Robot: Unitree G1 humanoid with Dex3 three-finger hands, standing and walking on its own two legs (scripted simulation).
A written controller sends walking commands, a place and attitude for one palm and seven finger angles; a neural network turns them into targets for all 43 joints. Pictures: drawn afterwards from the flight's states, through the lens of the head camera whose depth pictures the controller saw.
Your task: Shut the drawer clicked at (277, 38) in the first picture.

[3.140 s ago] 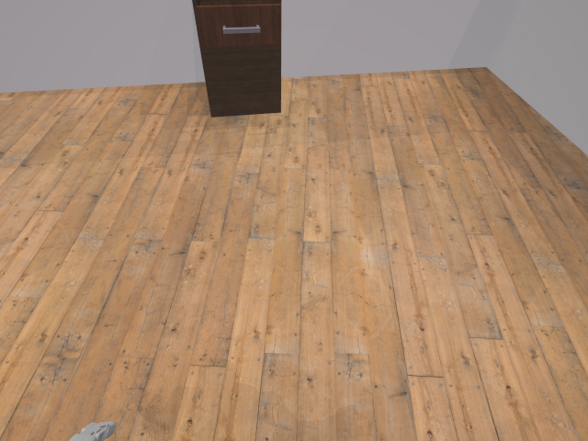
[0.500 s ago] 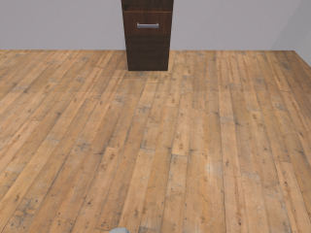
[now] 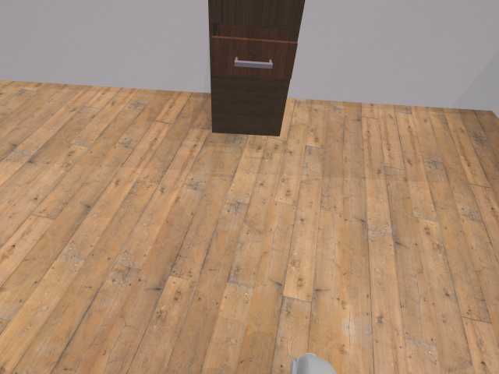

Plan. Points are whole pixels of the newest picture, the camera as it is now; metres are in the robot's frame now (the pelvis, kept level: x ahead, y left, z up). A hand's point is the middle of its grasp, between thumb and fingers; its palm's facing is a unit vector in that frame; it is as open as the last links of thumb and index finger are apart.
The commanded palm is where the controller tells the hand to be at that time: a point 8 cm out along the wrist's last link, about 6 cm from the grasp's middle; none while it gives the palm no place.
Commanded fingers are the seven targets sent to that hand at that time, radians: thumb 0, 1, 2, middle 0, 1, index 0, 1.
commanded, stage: get within about a metre, facing it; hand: left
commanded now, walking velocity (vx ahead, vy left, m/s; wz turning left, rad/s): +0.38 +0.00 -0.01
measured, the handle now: (253, 62) +1.41 +0.05 -0.20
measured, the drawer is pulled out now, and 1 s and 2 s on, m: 0.15 0.15 0.15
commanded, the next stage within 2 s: stand and wait in 0.72 s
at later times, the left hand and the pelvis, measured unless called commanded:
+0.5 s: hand (193, 317) +0.25 +0.12 -0.17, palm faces +0.07 -0.97 -0.22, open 7.2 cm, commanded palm none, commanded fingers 0.00 0.90 0.90 -0.20 -0.30 -0.20 -0.30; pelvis +0.23 -0.07 +0.00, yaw +1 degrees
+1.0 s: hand (186, 248) +0.41 +0.17 -0.18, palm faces +0.09 -0.98 -0.18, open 7.4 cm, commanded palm none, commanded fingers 0.00 0.90 0.90 -0.20 -0.30 -0.20 -0.30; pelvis +0.39 -0.01 -0.01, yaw +2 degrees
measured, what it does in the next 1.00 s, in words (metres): walks ahead: right foot, then left foot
